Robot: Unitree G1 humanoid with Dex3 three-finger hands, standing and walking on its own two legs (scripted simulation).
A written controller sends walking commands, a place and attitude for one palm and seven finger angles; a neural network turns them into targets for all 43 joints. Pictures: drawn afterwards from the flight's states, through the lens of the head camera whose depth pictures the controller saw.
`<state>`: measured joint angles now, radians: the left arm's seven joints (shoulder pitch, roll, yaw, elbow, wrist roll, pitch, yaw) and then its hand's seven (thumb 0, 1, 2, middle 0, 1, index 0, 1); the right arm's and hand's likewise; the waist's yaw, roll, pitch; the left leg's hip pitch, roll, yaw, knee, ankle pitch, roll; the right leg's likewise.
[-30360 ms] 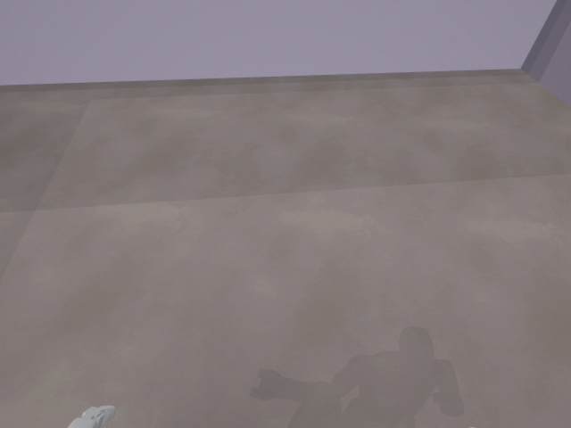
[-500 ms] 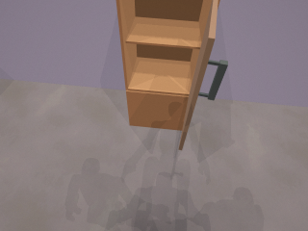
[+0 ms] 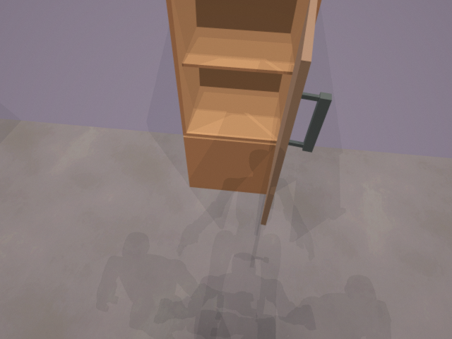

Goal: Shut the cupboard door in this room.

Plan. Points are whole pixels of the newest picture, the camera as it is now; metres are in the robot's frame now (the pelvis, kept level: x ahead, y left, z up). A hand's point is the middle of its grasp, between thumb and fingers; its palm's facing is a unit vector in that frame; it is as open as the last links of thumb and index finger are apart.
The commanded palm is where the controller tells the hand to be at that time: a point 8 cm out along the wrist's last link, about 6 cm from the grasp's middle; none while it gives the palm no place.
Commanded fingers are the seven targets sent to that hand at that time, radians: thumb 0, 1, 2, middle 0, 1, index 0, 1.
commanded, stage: walk to a spot facing it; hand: left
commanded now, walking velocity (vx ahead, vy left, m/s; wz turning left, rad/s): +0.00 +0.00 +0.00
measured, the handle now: (306, 122) +0.57 -0.15 +0.07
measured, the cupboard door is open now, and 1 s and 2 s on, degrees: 81 81 81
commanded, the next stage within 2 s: none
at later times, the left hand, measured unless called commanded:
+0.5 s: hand out of the picture +0.06 +0.17 -0.18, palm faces -0.15 -0.95 -0.29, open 7.3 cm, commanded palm none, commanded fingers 0.00 0.90 0.90 -0.20 -0.30 -0.20 -0.30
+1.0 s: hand out of the picture +0.08 +0.15 -0.17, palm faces -0.30 -0.92 -0.27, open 7.3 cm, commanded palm none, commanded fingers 0.00 0.90 0.90 -0.20 -0.30 -0.20 -0.30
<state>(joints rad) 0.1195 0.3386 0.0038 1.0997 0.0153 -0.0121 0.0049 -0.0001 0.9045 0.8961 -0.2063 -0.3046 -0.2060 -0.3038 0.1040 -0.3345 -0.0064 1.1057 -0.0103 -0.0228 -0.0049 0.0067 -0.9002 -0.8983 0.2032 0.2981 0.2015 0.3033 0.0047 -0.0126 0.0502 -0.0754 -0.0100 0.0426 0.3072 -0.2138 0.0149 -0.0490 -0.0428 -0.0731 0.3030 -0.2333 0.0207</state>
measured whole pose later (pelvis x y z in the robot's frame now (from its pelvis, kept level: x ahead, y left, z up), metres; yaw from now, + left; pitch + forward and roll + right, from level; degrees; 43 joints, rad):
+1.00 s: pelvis -0.01 -0.04 -0.01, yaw -24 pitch +1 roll +1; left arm 0.29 0.20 0.06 0.96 0.02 0.03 0.01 0.00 0.90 0.90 -0.21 -0.30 -0.21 -0.30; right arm 0.09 -0.27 -0.07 0.95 -0.02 0.06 -0.02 0.01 -0.90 -0.90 0.20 0.30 0.20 0.30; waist 0.05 0.02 0.07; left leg -0.47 0.04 -0.05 1.04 -0.37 -0.09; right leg -0.24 0.11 0.16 0.43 -0.20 -0.06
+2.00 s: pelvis -0.02 +0.02 -0.02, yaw -62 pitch -1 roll +1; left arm 0.09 0.19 0.06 0.88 0.02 0.03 0.01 0.00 0.91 0.90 -0.20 -0.30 -0.20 -0.30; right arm 0.27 -0.22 -0.08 0.98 -0.02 0.06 -0.01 0.01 -0.90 -0.90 0.20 0.30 0.20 0.30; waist -0.05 0.05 0.10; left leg -0.39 0.15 0.15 1.09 -0.52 -0.07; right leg -0.30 0.01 -0.06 0.64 -0.33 -0.06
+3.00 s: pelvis +0.07 -0.15 -0.03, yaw -96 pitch +1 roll -2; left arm 0.08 0.22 0.07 0.92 0.03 0.03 -0.05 0.00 0.91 0.90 -0.20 -0.30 -0.20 -0.30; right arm 0.55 -0.12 -0.03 1.09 -0.03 -0.05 -0.03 0.01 -0.90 -0.90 0.20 0.30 0.20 0.30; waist -0.05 -0.02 0.11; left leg 0.11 0.08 0.36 0.42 -0.50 -0.02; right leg -0.53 0.02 -0.18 0.76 -0.26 -0.04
